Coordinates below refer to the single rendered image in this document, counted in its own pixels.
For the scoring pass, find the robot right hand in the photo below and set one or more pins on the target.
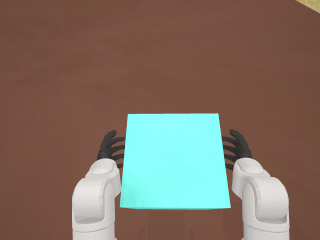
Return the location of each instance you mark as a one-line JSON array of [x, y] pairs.
[[241, 149]]

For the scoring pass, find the left robot forearm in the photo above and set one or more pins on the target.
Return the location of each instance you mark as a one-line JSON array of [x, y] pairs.
[[93, 202]]

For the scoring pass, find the carton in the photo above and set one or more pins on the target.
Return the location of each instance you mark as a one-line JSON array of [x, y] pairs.
[[174, 162]]

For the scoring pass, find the robot left hand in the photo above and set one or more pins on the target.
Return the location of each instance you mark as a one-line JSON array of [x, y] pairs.
[[106, 151]]

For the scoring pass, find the right robot forearm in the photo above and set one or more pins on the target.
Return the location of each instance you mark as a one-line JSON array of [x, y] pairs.
[[265, 202]]

